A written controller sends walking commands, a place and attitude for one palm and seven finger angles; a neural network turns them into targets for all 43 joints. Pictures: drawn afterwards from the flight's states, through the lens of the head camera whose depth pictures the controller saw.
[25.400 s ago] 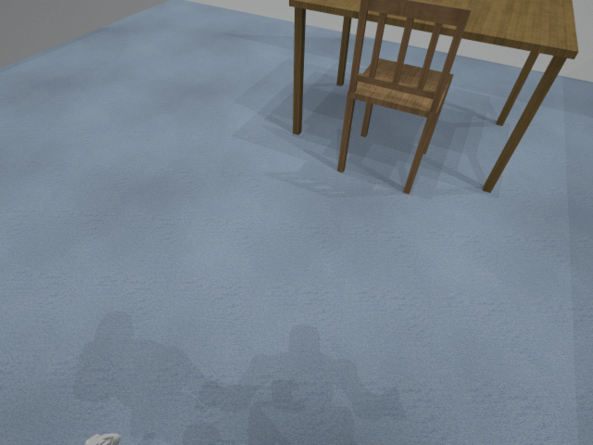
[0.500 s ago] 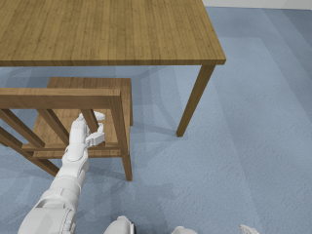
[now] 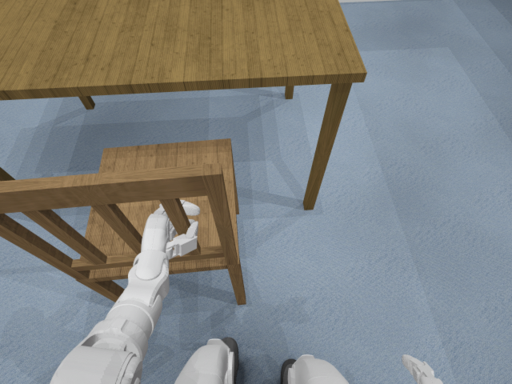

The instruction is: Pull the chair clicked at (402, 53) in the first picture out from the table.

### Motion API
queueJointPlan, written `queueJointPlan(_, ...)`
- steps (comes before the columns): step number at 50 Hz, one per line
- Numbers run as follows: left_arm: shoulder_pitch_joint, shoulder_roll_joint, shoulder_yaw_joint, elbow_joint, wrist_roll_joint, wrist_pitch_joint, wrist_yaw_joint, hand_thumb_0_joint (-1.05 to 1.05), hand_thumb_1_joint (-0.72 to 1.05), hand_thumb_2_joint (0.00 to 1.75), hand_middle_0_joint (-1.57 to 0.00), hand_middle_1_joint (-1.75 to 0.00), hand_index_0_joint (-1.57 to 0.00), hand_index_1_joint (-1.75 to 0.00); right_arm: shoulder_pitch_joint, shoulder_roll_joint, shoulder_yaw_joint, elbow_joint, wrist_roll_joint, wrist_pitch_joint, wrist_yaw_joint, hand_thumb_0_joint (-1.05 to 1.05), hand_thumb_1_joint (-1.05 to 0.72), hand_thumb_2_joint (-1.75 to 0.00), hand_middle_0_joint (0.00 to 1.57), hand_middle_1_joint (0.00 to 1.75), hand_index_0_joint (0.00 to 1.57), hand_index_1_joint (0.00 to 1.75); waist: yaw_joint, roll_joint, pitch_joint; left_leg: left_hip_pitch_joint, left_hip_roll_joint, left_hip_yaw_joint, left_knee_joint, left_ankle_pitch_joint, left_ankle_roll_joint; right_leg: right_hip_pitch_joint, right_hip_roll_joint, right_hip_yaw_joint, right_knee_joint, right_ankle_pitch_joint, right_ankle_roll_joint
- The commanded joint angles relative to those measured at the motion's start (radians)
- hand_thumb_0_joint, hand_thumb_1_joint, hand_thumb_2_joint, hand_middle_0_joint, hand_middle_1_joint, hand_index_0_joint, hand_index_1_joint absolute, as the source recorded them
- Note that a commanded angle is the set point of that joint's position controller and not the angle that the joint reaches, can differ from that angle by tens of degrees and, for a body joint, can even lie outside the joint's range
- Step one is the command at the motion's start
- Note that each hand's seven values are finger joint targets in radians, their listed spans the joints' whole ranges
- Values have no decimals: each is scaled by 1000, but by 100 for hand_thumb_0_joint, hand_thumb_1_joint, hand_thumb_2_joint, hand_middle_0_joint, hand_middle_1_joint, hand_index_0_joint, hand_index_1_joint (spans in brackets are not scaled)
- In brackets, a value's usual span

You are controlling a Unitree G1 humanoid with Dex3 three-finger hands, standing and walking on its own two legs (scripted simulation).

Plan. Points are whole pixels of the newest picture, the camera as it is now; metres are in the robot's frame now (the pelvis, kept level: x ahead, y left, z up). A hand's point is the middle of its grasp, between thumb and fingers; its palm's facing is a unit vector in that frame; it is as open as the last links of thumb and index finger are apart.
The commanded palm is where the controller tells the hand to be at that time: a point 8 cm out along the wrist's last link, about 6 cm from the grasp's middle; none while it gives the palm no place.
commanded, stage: step backward, pulling the chair out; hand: left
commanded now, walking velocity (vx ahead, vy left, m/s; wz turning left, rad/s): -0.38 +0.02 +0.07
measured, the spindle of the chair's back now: (128, 233) +0.38 +0.25 -0.08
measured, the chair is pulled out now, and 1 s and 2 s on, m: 0.18 0.24 0.46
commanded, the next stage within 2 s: none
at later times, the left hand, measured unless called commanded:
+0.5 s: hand (192, 252) +0.33 +0.12 -0.06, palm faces -0.02 -0.98 -0.19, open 5.5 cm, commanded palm +0.33 +0.17 -0.06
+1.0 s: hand (187, 273) +0.29 +0.12 -0.06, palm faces -0.06 -0.98 -0.18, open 5.6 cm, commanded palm +0.28 +0.17 -0.06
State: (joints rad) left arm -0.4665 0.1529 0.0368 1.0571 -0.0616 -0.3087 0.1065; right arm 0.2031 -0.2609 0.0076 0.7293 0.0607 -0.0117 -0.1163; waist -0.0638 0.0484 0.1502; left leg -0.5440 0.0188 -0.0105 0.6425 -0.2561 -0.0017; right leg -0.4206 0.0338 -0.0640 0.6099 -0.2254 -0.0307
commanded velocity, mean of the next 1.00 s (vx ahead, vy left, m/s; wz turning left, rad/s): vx -0.38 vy -0.03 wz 0.06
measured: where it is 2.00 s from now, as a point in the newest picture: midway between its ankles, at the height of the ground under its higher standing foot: outside the picture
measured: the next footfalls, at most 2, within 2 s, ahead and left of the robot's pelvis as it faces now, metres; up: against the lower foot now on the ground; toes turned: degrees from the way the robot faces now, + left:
left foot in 0.62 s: -0.03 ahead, +0.14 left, +0.00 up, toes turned +1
right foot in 1.16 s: -0.03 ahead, -0.11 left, +0.00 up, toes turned +1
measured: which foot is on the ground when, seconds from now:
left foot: down 0.00-0.40, up 0.42-0.60, down 0.62-1.00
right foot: down 0.00-1.00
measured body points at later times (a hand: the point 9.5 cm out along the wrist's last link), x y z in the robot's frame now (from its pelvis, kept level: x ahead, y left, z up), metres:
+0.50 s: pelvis -0.03 +0.00 +0.00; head +0.05 -0.01 +0.44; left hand +0.32 +0.17 -0.04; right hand +0.07 -0.24 -0.14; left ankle +0.03 +0.12 -0.68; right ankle +0.06 -0.10 -0.72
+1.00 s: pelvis -0.08 +0.01 +0.00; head +0.01 +0.01 +0.44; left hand +0.29 +0.18 -0.04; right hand +0.03 -0.24 -0.13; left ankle -0.06 +0.14 -0.72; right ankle +0.06 -0.11 -0.72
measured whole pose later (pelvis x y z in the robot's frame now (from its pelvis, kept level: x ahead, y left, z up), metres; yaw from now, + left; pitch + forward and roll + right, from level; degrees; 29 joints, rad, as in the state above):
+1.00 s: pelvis -0.08 +0.01 +0.00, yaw +3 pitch +2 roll +1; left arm -0.55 0.17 -0.03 0.97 -0.02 -0.15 0.09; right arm 0.15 -0.23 0.02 0.71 0.04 0.02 -0.11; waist -0.08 -0.03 0.19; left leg -0.38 -0.02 -0.02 0.64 -0.26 -0.01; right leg -0.52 -0.07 -0.06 0.55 -0.08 0.00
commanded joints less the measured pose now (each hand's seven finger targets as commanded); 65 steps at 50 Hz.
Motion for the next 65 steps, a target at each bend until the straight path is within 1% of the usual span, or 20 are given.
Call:
queueJointPlan(1,-360,241,-10,-188,45,-29,30,0,90,90,-50,-145,-50,-145,20,-130,-39,-80,-6,-52,-31,0,-90,-90,20,30,20,30,10,-25,-436,292,73,-108,-80,48,35,50,-172,154,-165,-22,34)
queueJointPlan(10,-395,194,-42,-233,30,-24,18,0,90,90,-50,-145,-50,-145,-8,-137,-22,-101,-24,-78,-34,0,-90,-90,20,30,20,30,28,174,-411,316,244,-377,-340,-222,118,3,-31,102,112,-237,-2)
queueJointPlan(16,-373,189,-37,-227,45,-12,2,0,90,90,-50,-145,-50,-145,29,-123,-27,-84,-34,-97,-27,0,-90,-90,20,30,20,30,15,155,-421,311,237,-256,-251,-87,114,141,-36,98,-22,-185,4)
queueJointPlan(19,-374,209,-25,-222,47,-11,-7,0,90,90,-50,-145,-50,-145,22,-111,-39,-90,-28,-98,-25,0,-90,-90,20,30,20,30,22,-42,-360,171,112,-129,-83,-185,55,185,-136,222,-228,-258,-26)
queueJointPlan(21,-358,241,-6,-169,54,16,10,0,90,90,-50,-145,-50,-145,-27,-107,-44,-71,-20,-86,-19,0,-90,-90,20,30,20,30,50,-227,-350,190,-40,-32,432,-196,-32,-5,-425,457,-405,-307,-161)
queueJointPlan(24,-364,212,6,-203,59,36,11,0,90,90,-50,-145,-50,-145,-33,-63,-7,-61,-41,-93,-6,0,-90,-90,20,30,20,30,54,-83,-385,62,-15,-109,508,-227,-34,137,-407,323,-292,-89,-157)
queueJointPlan(27,-325,207,9,-184,57,46,32,0,90,90,-50,-145,-50,-145,5,-87,-6,-30,-31,-90,-19,0,-90,-90,20,30,20,30,52,-148,-416,135,1,-79,105,-241,-26,314,-354,229,-152,393,-111)
queueJointPlan(29,-347,183,-23,-202,43,58,28,0,90,90,-50,-145,-50,-145,35,-104,-8,-14,-30,-83,-30,0,-90,-90,20,30,20,30,33,-126,-456,247,14,-45,-198,-12,-23,331,-303,176,-47,484,-41)
queueJointPlan(32,-427,149,-38,-261,51,60,13,0,90,90,-50,-145,-50,-145,42,-130,-37,-36,-37,-62,-24,0,-90,-90,20,30,20,30,40,64,-489,453,239,-239,-106,778,89,102,-120,75,90,248,42)
queueJointPlan(36,-482,95,-77,-316,76,38,-12,0,90,90,-50,-145,-50,-145,45,-99,-50,-61,-51,-43,-1,0,-90,-90,20,30,20,30,4,149,-536,505,197,-151,-57,861,41,148,-109,63,55,258,22)
queueJointPlan(39,-409,127,-52,-283,75,43,-8,0,90,90,-50,-145,-50,-145,55,-100,-60,-88,-37,-17,4,0,-90,-90,20,30,20,30,12,11,-539,312,138,-86,28,608,-12,316,-184,115,-28,610,-20)
queueJointPlan(41,-371,170,-23,-248,63,50,-8,0,90,90,-50,-145,-50,-145,54,-102,-66,-89,-24,-11,-2,0,-90,-90,20,30,20,30,17,-185,-580,196,18,-30,172,8,-56,411,-339,237,-118,792,-97)
queueJointPlan(43,-348,188,-14,-228,63,71,-12,0,90,90,-50,-145,-50,-145,16,-90,-52,-98,-20,-13,-5,0,-90,-90,20,30,20,30,42,-208,-546,152,-15,-55,233,-324,-43,361,-412,263,-212,582,-115)
queueJointPlan(47,-296,144,-43,-247,51,93,-7,0,90,90,-50,-145,-50,-145,33,-97,-22,-91,-26,2,-10,0,-90,-90,20,30,20,30,7,-165,-507,298,18,-21,-165,-92,-8,238,-276,111,-163,208,-10)
queueJointPlan(50,-343,107,-76,-335,42,86,-15,0,90,90,-50,-145,-50,-145,-32,-130,-34,-133,-46,24,-13,0,-90,-90,20,30,20,30,28,263,-436,185,271,-277,-318,197,131,143,-68,26,239,-76,50)
queueJointPlan(53,-450,119,-63,-343,55,80,-5,0,90,90,-50,-145,-50,-145,-13,-99,-38,-106,-44,5,-1,0,-90,-90,20,30,20,30,33,132,-363,289,289,-244,-211,485,154,45,-61,74,241,-236,20)
queueJointPlan(56,-451,113,-62,-256,70,55,-5,0,90,90,-50,-145,-50,-145,71,-115,-62,-55,-42,-21,14,0,-90,-90,20,30,20,30,14,58,-473,541,217,-155,-23,743,70,129,-68,65,-121,132,31)
queueJointPlan(60,-443,182,-54,-195,74,31,-20,0,90,90,-50,-145,-50,-145,41,-105,-55,-41,-33,-18,-5,0,-90,-90,20,30,20,30,17,-86,-455,203,35,-17,111,42,-50,360,-320,241,-173,797,-67)
queueJointPlan(61,-432,232,-13,-181,65,53,-12,0,90,90,-50,-145,-50,-145,18,-116,-67,-36,-22,-17,-9,0,-90,-90,20,30,20,30,32,-194,-498,154,5,-45,189,-150,-52,402,-372,287,-183,849,-81)
queueJointPlan(65,-383,194,-19,-189,58,78,-13,0,90,90,-50,-145,-50,-145,-17,-100,-35,-45,-29,-28,-17,0,-90,-90,20,30,20,30,43,-111,-514,170,19,-88,51,-177,-37,413,-372,220,-146,718,-88)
